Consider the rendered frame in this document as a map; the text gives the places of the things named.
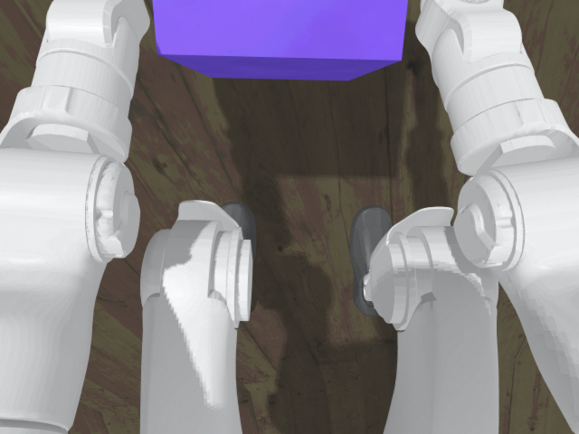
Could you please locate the robot left upper arm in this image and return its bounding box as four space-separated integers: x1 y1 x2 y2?
0 147 140 434

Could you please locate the carton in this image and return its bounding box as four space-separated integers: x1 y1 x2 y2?
152 0 408 80

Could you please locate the robot left foot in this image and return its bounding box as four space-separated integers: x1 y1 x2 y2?
221 202 256 264

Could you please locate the left robot forearm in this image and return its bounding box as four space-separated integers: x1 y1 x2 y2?
0 0 150 163

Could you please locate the right robot forearm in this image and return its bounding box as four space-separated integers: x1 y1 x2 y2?
415 0 579 176

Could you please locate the robot right upper arm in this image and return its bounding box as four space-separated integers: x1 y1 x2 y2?
453 156 579 434

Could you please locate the robot left shin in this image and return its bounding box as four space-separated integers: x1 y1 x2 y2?
140 200 239 306

